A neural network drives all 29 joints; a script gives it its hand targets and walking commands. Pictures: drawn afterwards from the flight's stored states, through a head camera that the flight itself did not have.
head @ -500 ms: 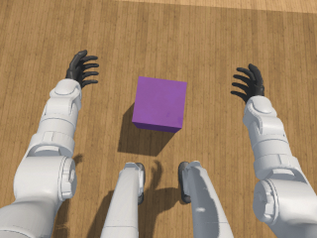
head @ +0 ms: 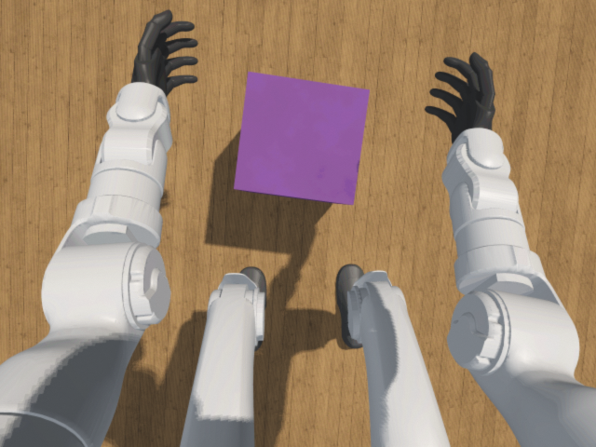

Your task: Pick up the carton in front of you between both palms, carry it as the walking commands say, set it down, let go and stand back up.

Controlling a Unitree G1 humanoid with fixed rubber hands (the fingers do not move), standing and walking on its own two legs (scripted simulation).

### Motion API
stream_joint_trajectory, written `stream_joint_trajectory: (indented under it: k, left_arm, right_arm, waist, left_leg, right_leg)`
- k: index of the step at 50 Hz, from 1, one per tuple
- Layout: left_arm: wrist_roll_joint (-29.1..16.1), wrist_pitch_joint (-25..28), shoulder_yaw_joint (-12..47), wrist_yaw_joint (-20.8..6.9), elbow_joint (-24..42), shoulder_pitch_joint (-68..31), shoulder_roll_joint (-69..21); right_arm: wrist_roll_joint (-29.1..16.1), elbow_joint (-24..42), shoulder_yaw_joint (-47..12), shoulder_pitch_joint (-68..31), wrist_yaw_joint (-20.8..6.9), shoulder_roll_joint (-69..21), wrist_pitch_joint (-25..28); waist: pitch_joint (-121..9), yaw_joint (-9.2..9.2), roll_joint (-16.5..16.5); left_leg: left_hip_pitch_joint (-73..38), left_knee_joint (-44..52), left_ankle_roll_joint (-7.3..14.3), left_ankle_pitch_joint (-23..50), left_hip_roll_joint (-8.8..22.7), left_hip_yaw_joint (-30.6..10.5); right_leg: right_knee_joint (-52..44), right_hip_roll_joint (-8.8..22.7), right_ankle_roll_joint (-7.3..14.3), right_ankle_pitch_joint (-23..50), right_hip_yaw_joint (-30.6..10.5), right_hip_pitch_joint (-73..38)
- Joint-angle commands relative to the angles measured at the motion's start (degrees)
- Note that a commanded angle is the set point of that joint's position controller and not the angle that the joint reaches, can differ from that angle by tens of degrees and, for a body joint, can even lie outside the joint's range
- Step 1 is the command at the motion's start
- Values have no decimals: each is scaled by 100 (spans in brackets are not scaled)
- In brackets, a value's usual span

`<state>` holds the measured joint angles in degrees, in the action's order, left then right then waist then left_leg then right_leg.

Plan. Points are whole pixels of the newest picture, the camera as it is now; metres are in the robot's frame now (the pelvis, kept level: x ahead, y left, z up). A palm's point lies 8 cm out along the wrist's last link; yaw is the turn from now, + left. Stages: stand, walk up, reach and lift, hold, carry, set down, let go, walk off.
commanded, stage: reach and lift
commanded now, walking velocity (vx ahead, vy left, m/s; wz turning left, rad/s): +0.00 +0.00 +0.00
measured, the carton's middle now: (298, 149) +0.48 +0.01 -0.46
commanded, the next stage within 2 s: none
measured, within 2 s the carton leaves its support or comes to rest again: leaves its support in 1.40 s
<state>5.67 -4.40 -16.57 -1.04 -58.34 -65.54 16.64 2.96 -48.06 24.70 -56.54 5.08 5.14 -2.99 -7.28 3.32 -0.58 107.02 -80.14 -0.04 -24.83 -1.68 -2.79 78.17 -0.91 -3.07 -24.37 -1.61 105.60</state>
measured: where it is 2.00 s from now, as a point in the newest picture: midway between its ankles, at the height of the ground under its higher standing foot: (302, 322)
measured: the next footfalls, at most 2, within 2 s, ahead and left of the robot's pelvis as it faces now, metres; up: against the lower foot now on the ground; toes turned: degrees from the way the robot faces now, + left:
none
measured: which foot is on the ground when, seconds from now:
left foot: down 0.00-1.00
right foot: down 0.00-1.00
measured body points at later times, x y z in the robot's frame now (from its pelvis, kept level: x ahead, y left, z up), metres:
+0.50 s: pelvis -0.06 -0.01 -0.19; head +0.31 +0.01 +0.07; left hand +0.51 +0.19 -0.36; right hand +0.47 -0.19 -0.36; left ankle +0.06 +0.11 -0.55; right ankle +0.07 -0.14 -0.55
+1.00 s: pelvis -0.05 +0.00 -0.21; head +0.32 +0.02 +0.04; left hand +0.51 +0.18 -0.40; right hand +0.48 -0.17 -0.39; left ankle +0.06 +0.11 -0.55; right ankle +0.07 -0.14 -0.55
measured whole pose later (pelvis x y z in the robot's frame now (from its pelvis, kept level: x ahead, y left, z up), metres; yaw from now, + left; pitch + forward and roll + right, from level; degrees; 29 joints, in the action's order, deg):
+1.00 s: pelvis -0.05 +0.00 -0.21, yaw -2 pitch +39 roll -3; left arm -12.5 -1.0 2.3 3.6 -68.8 -82.8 24.8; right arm -14.5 -63.6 8.2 -77.1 9.9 13.5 0.1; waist 16.9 2.0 2.0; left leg 132.2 -125.5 -0.6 -32.3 -1.3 -3.0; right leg 122.9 -3.2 -4.6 -31.3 -1.4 130.8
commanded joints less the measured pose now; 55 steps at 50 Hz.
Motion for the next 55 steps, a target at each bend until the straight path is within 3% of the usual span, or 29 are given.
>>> stream_joint_trajectory:
  k: [1,6,11,16,20,25,29,35,38,44,55]
  left_arm:
    - [-274,208,207,143,665,-1015,611]
    - [-917,243,742,256,1032,-1324,1042]
    - [-1291,104,997,287,1140,-1917,1421]
    - [-1487,0,1159,302,430,-2512,1543]
    - [-1567,55,1296,300,-222,-2928,1593]
    - [-1661,233,1477,337,-701,-3327,1701]
    - [-1830,379,1667,408,-587,-3604,1836]
    - [-1845,486,1704,451,-372,-3433,1763]
    - [-1867,474,1780,463,-278,-3196,1569]
    - [-1831,434,1810,455,-494,-3056,1308]
    - [-1880,465,2112,473,-638,-3681,675]
  right_arm:
    - [-272,540,-241,-698,66,659,220]
    - [-863,785,-828,-960,234,956,191]
    - [-1273,1027,-1171,-1582,412,1196,-5]
    - [-1336,478,-1173,-2257,499,1263,-159]
    - [-1283,-152,-1153,-2738,476,1339,-106]
    - [-1343,-758,-1225,-3197,435,1452,92]
    - [-1541,-790,-1385,-3476,464,1614,259]
    - [-1970,-870,-1833,-3280,455,1295,340]
    - [-1951,-807,-1780,-3017,489,1326,365]
    - [-1731,-1059,-1559,-2852,492,1337,399]
    - [-1787,-1052,-1866,-3601,477,602,431]
  waist:
    - [-5332,-4,-542]
    - [-6188,-34,-574]
    - [-6464,-47,-512]
    - [-5340,-32,-407]
    - [-4519,3,-342]
    - [-4044,1,-349]
    - [-4540,-13,-401]
    - [-4604,-314,-372]
    - [-4810,-219,-472]
    - [-4112,-58,-507]
    - [-3902,-205,-303]
  left_leg:
    - [-3499,-505,-172,3412,-156,68]
    - [-3107,-1394,-198,3224,-128,198]
    - [-2649,-1993,-197,2141,-114,353]
    - [-1646,-2282,-154,584,23,392]
    - [-1102,-2570,-129,30,120,314]
    - [-857,-2986,-135,127,188,215]
    - [-1224,-3347,-147,698,201,212]
    - [-1466,-3639,-92,1467,168,244]
    - [-1778,-3659,-112,1694,141,228]
    - [-1400,-3544,-141,1275,120,111]
    - [-978,-3297,-72,653,50,156]
  right_leg:
    - [493,-373,-200,2532,556,-1344]
    - [1439,-363,-214,2597,576,-1508]
    - [2081,-325,-181,1913,661,-1661]
    - [2444,-198,-141,697,646,-1218]
    - [2775,-115,-126,245,599,-894]
    - [3228,-79,-119,339,535,-734]
    - [3571,-79,-128,858,545,-933]
    - [3836,-196,-154,1431,526,-859]
    - [3856,-249,-158,1529,586,-775]
    - [3785,-232,-127,1103,593,-201]
    - [3670,-323,-84,761,553,-550]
